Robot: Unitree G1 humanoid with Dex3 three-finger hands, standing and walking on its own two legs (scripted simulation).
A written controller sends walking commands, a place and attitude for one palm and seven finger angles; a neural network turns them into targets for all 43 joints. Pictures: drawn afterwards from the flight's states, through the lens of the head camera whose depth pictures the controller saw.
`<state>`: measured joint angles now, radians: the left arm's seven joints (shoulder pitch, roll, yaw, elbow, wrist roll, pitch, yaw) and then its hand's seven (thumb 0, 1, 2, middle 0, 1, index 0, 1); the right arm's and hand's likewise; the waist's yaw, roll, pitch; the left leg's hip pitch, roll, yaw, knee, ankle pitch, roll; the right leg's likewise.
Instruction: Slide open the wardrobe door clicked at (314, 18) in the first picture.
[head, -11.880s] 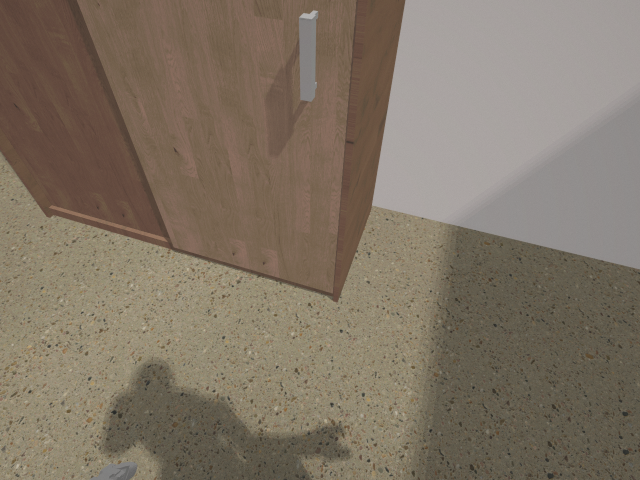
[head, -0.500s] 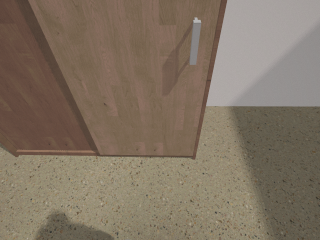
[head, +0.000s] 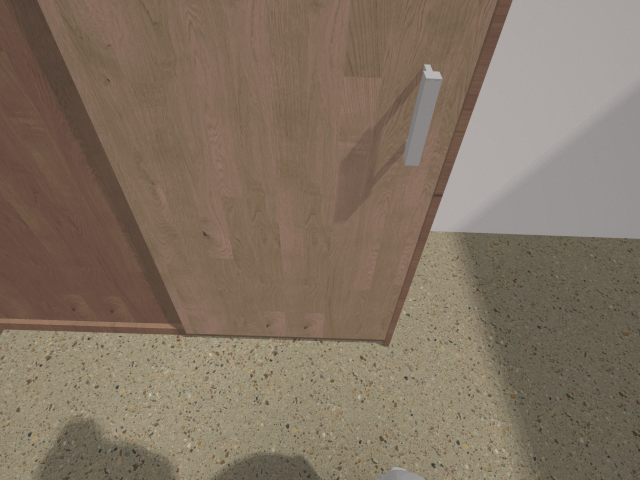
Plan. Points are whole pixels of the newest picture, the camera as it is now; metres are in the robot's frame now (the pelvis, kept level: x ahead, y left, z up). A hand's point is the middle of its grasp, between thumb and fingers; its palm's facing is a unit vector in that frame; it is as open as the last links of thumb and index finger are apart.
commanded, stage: take the last steps up to it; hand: right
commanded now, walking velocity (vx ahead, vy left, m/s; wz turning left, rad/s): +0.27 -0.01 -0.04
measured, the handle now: (419, 116) +0.67 -0.13 +0.13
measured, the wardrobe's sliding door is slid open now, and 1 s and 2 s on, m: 0.00 0.00 0.00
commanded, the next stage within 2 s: come to a stop and stand still in 0.34 s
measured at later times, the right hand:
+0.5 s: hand (471, 449) +0.22 -0.22 -0.17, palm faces +0.03 +0.97 -0.23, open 7.4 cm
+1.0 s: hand (490, 455) +0.22 -0.26 -0.20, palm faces +0.07 +0.97 -0.21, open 7.4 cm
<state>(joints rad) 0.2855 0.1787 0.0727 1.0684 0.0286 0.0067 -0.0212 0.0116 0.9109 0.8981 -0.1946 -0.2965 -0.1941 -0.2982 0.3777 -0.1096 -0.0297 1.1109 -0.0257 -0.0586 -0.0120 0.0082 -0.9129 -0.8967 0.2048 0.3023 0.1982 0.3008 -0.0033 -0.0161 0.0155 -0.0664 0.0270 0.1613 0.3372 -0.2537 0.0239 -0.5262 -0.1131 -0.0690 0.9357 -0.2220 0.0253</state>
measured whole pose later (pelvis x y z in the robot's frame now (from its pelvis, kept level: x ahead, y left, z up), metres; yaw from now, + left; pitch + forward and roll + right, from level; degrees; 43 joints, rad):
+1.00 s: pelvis +0.16 -0.07 -0.02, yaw +0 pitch -1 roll +0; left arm 0.20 0.16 0.05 1.01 0.03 0.03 0.02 0.01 0.91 0.90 -0.20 -0.30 -0.20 -0.30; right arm 0.16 -0.21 -0.08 1.03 -0.02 0.07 -0.04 0.01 -0.91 -0.90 0.21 0.30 0.20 0.30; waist -0.01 0.06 0.08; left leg -0.41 0.07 0.02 0.79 -0.42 -0.02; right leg -0.25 0.00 -0.08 0.57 -0.30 -0.04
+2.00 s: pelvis +0.13 -0.06 -0.01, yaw +0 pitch -1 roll +1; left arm 0.32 0.12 0.00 1.10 0.02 -0.01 0.01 0.01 0.91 0.90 -0.20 -0.30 -0.20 -0.30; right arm 0.34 -0.10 0.02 1.12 -0.02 -0.04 -0.05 0.01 -0.91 -0.90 0.21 0.30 0.20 0.30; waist 0.02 -0.03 0.04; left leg -0.15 -0.02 0.06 0.47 -0.30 0.02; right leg -0.29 -0.02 -0.07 0.53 -0.22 -0.03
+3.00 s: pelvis +0.14 -0.08 -0.01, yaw -1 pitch +0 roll -1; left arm 0.29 0.21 -0.01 0.88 -0.03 -0.18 0.05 0.01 0.91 0.90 -0.20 -0.30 -0.20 -0.30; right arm 0.41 -0.23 -0.08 0.29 0.10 0.00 -0.08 0.02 -0.89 -0.89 0.21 0.32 0.20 0.31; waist -0.01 0.04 0.03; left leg -0.21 0.05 0.03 0.59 -0.34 0.01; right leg -0.25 0.06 -0.09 0.46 -0.21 -0.06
